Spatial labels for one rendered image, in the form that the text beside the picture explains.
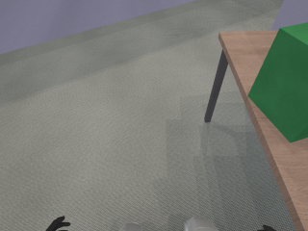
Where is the table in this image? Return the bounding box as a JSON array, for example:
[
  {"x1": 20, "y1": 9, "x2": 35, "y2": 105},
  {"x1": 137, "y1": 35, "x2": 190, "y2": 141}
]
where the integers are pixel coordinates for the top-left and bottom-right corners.
[{"x1": 204, "y1": 30, "x2": 308, "y2": 231}]

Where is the robot left hand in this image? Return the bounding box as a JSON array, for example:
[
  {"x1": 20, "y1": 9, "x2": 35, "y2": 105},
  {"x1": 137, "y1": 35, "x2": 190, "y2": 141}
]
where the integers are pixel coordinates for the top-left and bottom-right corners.
[{"x1": 45, "y1": 216, "x2": 71, "y2": 231}]

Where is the carton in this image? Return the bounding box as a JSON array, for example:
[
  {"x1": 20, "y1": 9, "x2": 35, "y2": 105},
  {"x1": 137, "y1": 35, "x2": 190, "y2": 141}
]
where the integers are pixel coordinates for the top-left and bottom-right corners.
[{"x1": 248, "y1": 22, "x2": 308, "y2": 143}]

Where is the right robot thigh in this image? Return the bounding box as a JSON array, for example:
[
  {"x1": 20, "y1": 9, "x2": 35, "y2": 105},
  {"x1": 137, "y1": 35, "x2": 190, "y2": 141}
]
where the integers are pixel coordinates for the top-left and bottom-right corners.
[{"x1": 184, "y1": 217, "x2": 218, "y2": 231}]

